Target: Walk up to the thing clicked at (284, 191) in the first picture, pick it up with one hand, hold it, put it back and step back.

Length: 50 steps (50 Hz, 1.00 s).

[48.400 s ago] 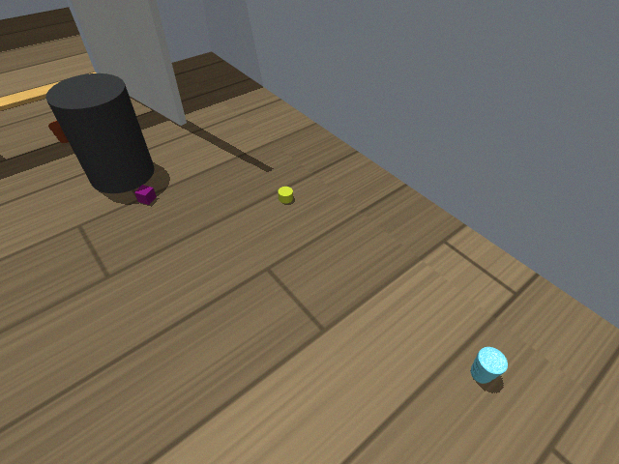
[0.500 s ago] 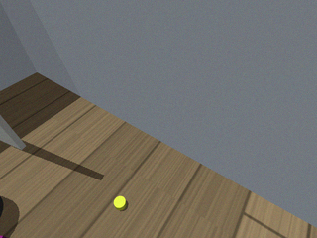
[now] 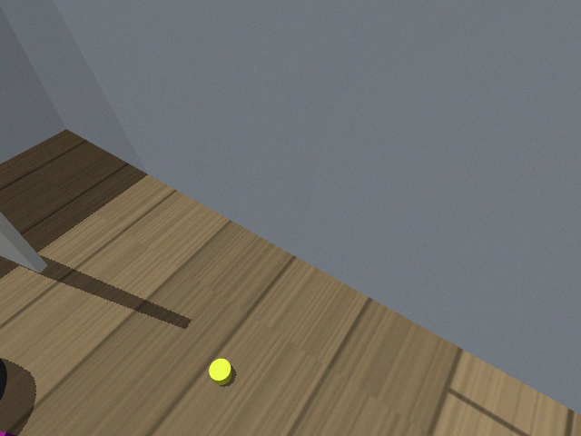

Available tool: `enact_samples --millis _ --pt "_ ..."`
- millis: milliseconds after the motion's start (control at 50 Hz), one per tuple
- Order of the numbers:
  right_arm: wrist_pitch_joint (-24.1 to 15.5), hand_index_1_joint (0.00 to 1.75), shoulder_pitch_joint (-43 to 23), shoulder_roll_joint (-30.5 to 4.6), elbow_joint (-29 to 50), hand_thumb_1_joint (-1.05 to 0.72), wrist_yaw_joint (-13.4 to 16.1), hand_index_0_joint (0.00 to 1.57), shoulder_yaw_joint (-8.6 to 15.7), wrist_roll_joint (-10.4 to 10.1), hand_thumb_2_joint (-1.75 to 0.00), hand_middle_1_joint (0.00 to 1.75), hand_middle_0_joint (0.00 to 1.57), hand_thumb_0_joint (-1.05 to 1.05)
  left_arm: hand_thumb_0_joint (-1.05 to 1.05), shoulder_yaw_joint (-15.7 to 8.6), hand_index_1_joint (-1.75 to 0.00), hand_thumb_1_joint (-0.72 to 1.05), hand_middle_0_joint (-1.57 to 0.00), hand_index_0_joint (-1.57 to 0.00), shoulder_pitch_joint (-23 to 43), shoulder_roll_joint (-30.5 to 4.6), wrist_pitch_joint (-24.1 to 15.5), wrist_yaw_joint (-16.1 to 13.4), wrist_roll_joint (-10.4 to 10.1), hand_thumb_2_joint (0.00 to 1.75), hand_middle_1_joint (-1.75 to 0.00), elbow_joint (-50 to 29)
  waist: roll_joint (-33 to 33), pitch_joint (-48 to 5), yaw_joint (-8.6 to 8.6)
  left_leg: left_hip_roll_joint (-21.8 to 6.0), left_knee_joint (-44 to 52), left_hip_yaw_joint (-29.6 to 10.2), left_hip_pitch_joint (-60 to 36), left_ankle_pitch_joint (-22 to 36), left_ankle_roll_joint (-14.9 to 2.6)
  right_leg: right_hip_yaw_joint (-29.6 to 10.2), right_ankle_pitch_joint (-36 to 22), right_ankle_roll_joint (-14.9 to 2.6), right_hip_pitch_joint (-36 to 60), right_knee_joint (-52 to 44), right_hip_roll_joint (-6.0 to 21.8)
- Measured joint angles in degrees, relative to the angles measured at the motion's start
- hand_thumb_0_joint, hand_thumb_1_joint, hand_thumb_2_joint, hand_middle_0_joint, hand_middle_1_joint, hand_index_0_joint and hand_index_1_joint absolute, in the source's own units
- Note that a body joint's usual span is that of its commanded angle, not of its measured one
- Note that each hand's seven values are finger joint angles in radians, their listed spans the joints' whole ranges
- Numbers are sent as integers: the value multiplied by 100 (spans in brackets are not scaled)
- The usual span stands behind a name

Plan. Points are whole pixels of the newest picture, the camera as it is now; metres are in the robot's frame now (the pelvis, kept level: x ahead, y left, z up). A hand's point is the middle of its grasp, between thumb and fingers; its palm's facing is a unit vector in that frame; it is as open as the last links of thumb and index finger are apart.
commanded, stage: stand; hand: left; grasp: from above
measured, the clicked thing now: (220, 371) +0.46 +0.25 -0.76
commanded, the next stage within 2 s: rise first in 0.58 s
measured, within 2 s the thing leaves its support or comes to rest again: neither
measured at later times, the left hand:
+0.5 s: hand out of the picture +0.08 +0.25 -0.15, palm faces -0.03 -0.94 -0.35, open 7.3 cm
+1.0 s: hand out of the picture +0.17 +0.25 -0.17, palm faces -0.05 -0.93 -0.37, open 10.3 cm
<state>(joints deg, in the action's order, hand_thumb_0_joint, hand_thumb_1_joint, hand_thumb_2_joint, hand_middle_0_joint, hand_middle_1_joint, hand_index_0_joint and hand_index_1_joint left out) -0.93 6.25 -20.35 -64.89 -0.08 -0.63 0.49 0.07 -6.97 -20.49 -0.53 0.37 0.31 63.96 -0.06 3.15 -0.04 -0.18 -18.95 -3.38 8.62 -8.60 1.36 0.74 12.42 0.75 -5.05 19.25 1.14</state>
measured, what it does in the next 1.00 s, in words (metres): stands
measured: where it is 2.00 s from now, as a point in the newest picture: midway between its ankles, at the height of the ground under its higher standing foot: outside the picture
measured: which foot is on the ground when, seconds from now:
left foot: down 0.00-1.00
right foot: down 0.00-1.00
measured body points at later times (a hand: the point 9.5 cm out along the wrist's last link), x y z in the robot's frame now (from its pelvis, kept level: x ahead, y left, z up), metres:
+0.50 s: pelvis +0.00 +0.00 +0.00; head +0.01 +0.00 +0.45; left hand +0.08 +0.30 -0.13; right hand +0.08 -0.31 -0.13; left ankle +0.02 +0.13 -0.75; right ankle -0.02 -0.13 -0.75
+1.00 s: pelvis -0.01 +0.01 -0.03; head +0.04 +0.01 +0.42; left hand +0.17 +0.30 -0.15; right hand +0.08 -0.26 -0.14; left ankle +0.02 +0.13 -0.75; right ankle -0.02 -0.13 -0.75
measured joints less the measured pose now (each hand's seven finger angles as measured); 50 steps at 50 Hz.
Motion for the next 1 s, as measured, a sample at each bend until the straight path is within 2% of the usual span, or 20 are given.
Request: enact_samples --millis 700,740,780,840,900,940,1000 --pt "35 30 76 5 17 -90 -1 20 30 2 -90 30 20 1 0 -17 -30 91 -21 -20 -38 6 -3 -15 14 90 -30 -28 22 1 23 -47 22 27 -71 -2 13 -27 -51 -17 89 -94 -44" --pt "-9 30 259 12 478 -91 98 20 12 -173 -90 30 20 1 1 -86 -32 89 -21 -20 -90 71 -35 -76 -109 90 -32 -328 -4 -64 45 -35 -209 18 236 -79 -3 -21 30 -13 -217 145 -38" --pt "-135 30 362 67 894 -92 176 20 18 -270 -90 30 20 1 1 -277 -37 84 -21 -20 147 173 -143 -98 -122 91 -37 -395 -30 -13 60 -24 -487 6 545 -164 -13 -14 125 -10 -524 429 -35" --pt "-191 30 384 257 1325 -92 233 20 61 -286 -90 30 20 1 1 -483 -49 72 -21 -19 622 171 -146 -36 26 91 -48 -323 -2 -8 83 -39 -927 34 1060 -304 -6 -51 267 -13 -1064 894 -58" --pt "-231 30 441 470 1648 -91 207 20 124 -208 -90 30 20 1 1 -715 -63 55 -19 -18 962 86 -142 77 360 90 -63 -276 63 -180 150 -56 -1419 65 1625 -493 -1 -90 450 -16 -1647 1397 -83" --pt "-225 30 531 579 1841 -91 176 20 170 -166 -90 30 20 1 1 -856 -71 42 -17 -17 1003 71 -48 77 534 90 -73 -429 93 -296 170 -68 -1698 104 1877 -631 -3 -134 570 -12 -1912 1670 -99" --pt "-193 30 707 647 2098 -90 150 20 182 -170 -90 30 20 1 0 -861 -83 22 -14 -16 841 141 227 -31 674 90 -85 -832 67 -451 189 -68 -1938 145 2048 -782 -24 -177 689 8 -2079 1873 -100"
